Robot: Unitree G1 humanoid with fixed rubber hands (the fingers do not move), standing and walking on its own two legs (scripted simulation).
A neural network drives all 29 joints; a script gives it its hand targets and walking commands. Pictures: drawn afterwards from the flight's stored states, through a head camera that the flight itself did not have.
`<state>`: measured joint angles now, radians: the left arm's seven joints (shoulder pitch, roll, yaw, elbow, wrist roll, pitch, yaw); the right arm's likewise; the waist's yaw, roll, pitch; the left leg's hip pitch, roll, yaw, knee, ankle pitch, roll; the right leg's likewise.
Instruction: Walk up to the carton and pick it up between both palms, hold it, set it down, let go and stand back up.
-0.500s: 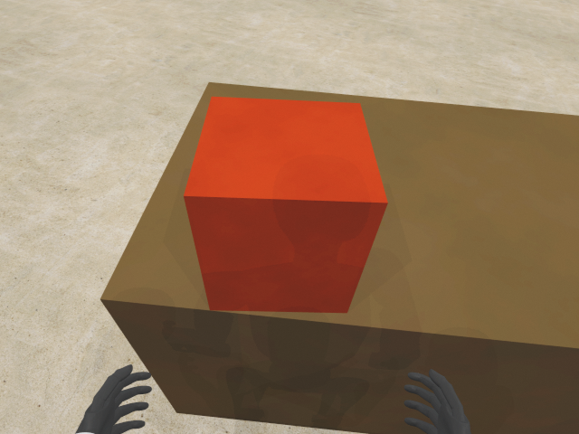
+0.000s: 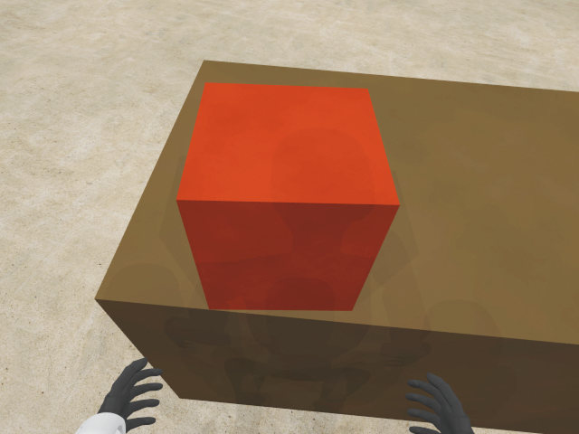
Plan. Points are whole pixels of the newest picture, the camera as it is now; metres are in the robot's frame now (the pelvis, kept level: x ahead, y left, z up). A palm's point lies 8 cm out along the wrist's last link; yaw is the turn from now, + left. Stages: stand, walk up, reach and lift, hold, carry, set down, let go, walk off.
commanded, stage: set down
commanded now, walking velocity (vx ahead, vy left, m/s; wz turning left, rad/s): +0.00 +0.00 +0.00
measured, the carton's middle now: (284, 205) +0.44 +0.04 +0.06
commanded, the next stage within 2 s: let go in 1.28 s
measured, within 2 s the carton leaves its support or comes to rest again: neither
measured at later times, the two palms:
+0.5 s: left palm (118, 430) +0.14 +0.23 -0.08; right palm out of the picture +0.14 -0.22 -0.09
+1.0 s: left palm out of the picture +0.14 +0.22 -0.10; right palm out of the picture +0.14 -0.21 -0.11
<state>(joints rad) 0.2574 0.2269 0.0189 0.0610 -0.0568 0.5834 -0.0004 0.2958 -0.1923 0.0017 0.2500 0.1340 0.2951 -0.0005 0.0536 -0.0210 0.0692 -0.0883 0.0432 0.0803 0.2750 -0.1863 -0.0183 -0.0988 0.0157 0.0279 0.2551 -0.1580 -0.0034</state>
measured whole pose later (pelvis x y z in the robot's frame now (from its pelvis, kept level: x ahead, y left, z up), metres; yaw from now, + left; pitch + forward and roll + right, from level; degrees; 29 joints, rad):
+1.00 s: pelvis -0.03 +0.00 -0.01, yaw +0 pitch +1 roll +0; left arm 0.06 0.19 0.00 0.49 0.02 0.45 0.03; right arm 0.05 -0.12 -0.09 0.79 -0.01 0.04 0.05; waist 0.03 -0.03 0.05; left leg -0.21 0.04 0.07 0.42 -0.22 -0.01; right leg -0.23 0.01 0.02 0.42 -0.21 -0.01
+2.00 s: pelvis +0.00 +0.00 -0.01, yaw -1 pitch +1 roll +0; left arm 0.17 0.20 -0.03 0.55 0.02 0.17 0.03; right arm 0.10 -0.14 -0.07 1.00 0.00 -0.29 0.05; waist 0.04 -0.04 -0.03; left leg -0.17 0.05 0.10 0.42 -0.27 -0.01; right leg -0.19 0.02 0.05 0.40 -0.23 0.00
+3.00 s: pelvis -0.03 +0.03 -0.01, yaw +2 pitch -1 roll +0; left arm 0.36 0.16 0.01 0.99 0.02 -0.02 0.04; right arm 0.33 -0.15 -0.03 1.08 -0.02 0.00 -0.02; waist 0.00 -0.01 -0.01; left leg -0.20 -0.01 0.07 0.45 -0.24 0.04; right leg -0.20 -0.04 0.02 0.44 -0.22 0.04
